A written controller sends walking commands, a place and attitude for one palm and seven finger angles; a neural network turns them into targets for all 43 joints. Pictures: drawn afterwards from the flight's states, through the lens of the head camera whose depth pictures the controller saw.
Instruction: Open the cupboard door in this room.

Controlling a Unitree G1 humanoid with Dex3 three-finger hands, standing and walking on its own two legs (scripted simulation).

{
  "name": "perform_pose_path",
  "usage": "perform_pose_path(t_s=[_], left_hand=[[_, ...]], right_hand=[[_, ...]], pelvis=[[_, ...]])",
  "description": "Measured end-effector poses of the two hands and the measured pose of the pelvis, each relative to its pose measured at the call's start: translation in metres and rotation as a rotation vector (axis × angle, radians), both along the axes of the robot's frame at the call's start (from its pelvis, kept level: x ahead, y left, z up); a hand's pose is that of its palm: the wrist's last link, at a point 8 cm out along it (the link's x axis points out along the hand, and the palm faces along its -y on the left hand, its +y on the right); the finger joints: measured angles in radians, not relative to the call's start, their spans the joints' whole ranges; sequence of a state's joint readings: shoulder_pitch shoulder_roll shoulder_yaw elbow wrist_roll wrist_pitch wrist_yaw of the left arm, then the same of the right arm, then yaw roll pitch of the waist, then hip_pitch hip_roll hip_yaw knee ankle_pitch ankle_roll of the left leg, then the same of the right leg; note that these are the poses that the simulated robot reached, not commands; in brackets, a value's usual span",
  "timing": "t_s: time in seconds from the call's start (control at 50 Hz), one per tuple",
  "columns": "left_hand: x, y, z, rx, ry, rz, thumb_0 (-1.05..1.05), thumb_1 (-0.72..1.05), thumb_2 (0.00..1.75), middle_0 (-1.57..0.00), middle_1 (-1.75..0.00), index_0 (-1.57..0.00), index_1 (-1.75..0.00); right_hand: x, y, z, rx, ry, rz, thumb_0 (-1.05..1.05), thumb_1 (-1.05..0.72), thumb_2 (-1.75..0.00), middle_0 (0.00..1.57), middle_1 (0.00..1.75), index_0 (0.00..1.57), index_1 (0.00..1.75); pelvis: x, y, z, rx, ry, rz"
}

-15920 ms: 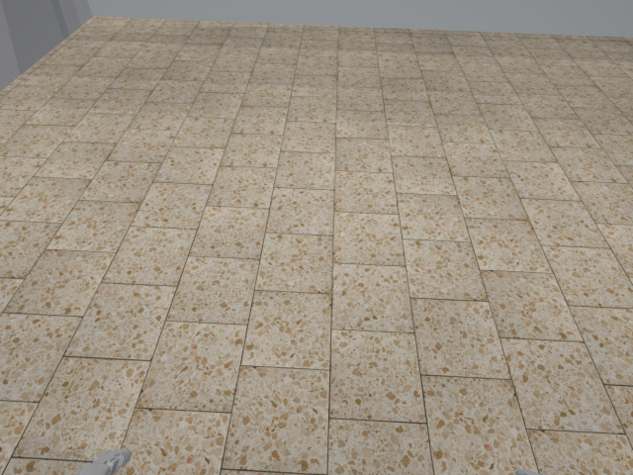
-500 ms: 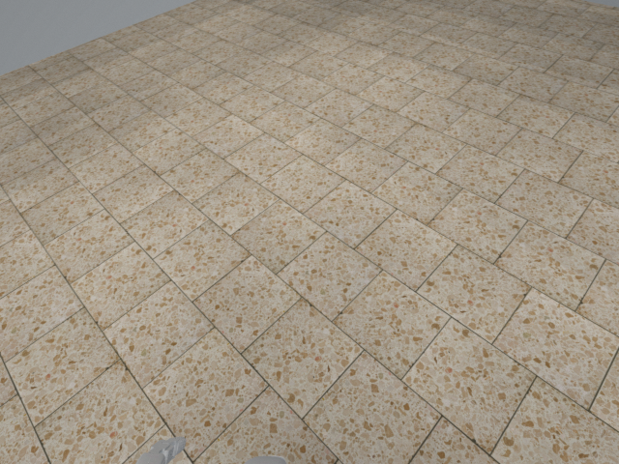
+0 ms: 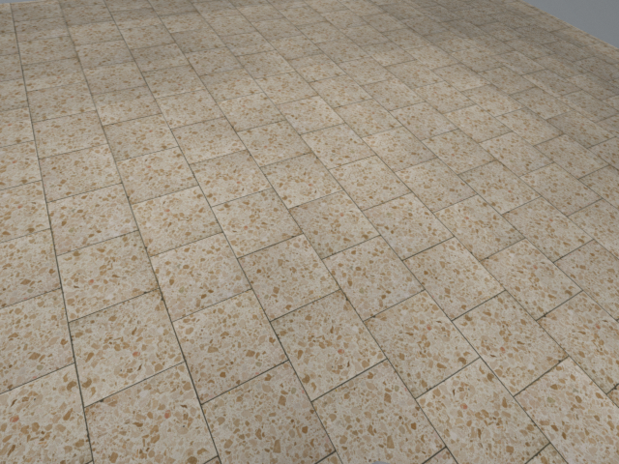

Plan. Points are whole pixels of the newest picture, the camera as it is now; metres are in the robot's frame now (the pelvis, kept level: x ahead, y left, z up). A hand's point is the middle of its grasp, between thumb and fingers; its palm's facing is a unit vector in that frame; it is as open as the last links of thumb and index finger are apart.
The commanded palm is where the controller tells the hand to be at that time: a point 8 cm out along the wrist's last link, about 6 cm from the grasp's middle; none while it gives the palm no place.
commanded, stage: turn or walk to find it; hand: left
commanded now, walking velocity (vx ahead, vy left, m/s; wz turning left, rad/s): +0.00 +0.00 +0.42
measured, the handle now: out of the picture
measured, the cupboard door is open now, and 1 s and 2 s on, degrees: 0 0 0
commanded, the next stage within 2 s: stand and wait in 1.68 s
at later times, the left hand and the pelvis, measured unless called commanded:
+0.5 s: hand out of the picture +0.05 +0.17 -0.14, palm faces +0.18 -0.94 -0.27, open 7.4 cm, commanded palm none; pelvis -0.04 -0.04 +0.00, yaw +11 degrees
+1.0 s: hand out of the picture -0.15 +0.18 -0.18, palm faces +0.47 -0.85 -0.25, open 7.4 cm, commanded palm none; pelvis -0.07 -0.02 +0.00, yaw +25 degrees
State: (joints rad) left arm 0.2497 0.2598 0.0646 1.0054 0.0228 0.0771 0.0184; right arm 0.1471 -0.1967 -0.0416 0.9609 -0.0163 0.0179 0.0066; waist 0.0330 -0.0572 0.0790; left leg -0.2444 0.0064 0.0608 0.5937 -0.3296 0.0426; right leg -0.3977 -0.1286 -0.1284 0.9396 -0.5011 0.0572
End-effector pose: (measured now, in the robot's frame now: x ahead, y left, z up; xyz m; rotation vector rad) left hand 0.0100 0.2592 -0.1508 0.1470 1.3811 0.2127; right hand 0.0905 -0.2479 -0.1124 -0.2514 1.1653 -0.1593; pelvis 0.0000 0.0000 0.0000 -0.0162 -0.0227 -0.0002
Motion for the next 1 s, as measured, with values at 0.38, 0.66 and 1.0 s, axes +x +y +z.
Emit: perform_pose_path(t_s=[0.38,0.66,1.0], left_hand=[[0.035,-0.011,0.037,0.045,-0.215,0.028,0.01,0.91,0.90,-0.19,-0.30,-0.20,-0.30],[-0.043,-0.067,0.048,0.081,-0.182,0.182,0.01,0.90,0.90,-0.20,-0.30,-0.21,-0.30],[-0.190,-0.041,0.004,0.018,0.014,0.446,0.01,0.90,0.90,-0.20,-0.30,-0.21,-0.30]], right_hand=[[-0.050,0.005,-0.017,0.068,0.114,0.046,0.00,-0.90,-0.90,0.20,0.30,0.21,0.30],[-0.054,-0.048,-0.032,0.077,0.211,0.148,0.01,-0.91,-0.90,0.20,0.30,0.20,0.30],[0.038,0.048,-0.007,0.019,-0.008,0.455,0.00,-0.91,-0.90,0.20,0.30,0.20,0.30]], pelvis=[[-0.027,-0.011,0.009,0.010,0.023,0.145],[-0.041,-0.052,0.010,0.050,0.012,0.298],[-0.071,-0.018,-0.003,0.022,0.014,0.439]])
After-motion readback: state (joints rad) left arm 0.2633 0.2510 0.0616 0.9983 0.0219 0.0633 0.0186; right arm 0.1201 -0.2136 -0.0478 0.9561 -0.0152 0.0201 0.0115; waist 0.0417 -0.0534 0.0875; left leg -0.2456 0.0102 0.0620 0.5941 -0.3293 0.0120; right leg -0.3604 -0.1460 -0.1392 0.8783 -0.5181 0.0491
